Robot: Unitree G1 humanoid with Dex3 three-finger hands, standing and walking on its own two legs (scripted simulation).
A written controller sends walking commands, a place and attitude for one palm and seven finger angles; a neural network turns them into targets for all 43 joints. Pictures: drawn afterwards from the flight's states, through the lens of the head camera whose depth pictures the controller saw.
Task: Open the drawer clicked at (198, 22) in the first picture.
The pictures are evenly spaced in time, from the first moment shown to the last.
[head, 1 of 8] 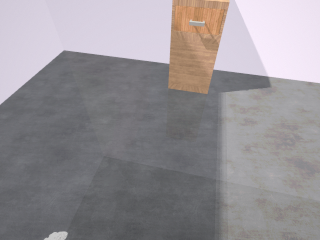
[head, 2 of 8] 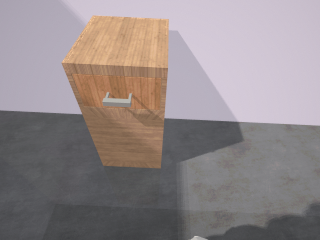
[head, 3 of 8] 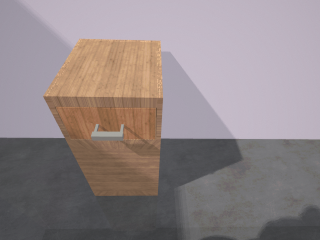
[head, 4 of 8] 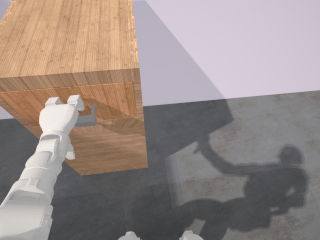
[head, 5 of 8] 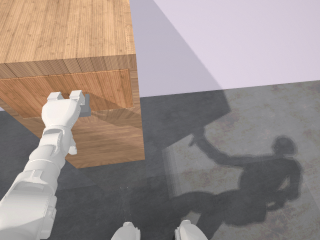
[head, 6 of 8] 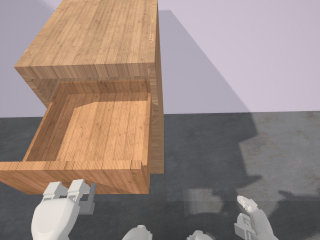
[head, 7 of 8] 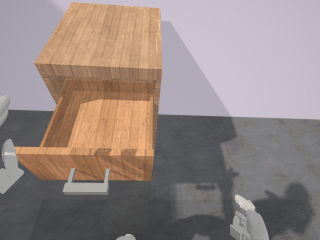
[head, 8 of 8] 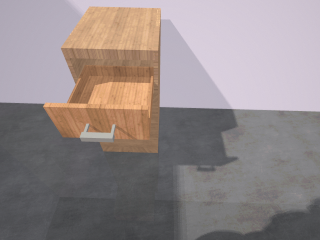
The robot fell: no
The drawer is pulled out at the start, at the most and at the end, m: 0.00 0.30 0.29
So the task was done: yes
